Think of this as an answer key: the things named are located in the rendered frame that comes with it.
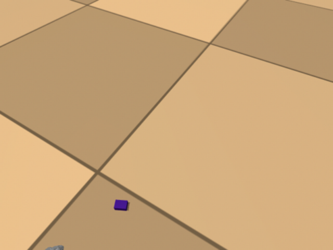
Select small box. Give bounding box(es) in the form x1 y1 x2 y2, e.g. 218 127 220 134
114 199 128 211

